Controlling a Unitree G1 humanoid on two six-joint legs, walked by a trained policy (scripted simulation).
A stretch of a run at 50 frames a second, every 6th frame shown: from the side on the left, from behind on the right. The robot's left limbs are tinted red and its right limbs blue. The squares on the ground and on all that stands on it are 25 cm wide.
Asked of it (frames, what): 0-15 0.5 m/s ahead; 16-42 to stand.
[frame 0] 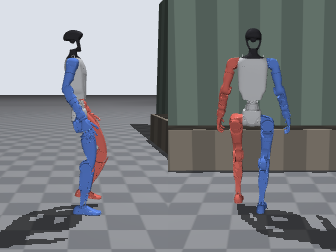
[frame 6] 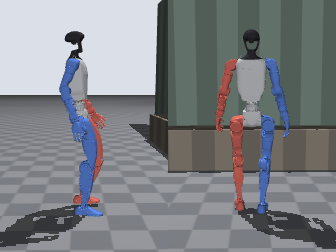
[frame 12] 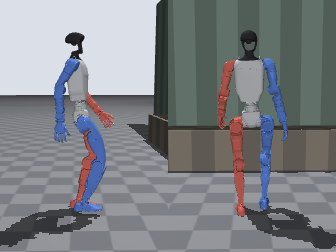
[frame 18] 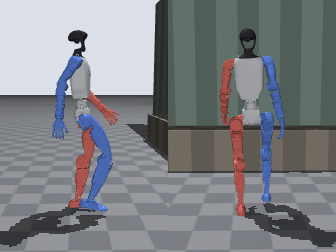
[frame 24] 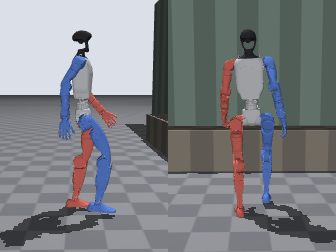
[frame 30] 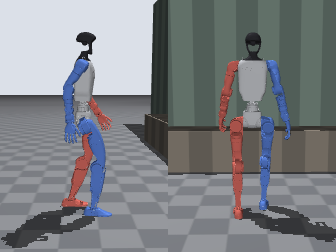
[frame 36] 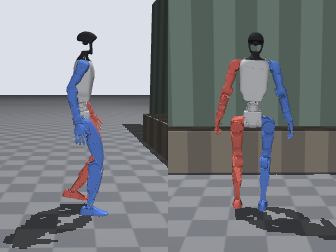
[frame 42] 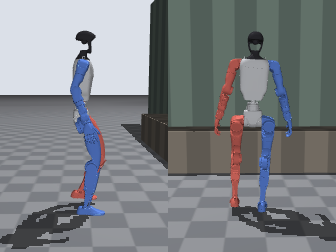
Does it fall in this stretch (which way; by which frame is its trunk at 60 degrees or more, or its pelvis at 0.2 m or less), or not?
no
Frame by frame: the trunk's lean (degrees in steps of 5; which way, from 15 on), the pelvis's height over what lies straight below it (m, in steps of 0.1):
0: 5, 0.8
6: 5, 0.8
12: 5, 0.8
18: 5, 0.8
24: 5, 0.8
30: 5, 0.8
36: 5, 0.8
42: 5, 0.8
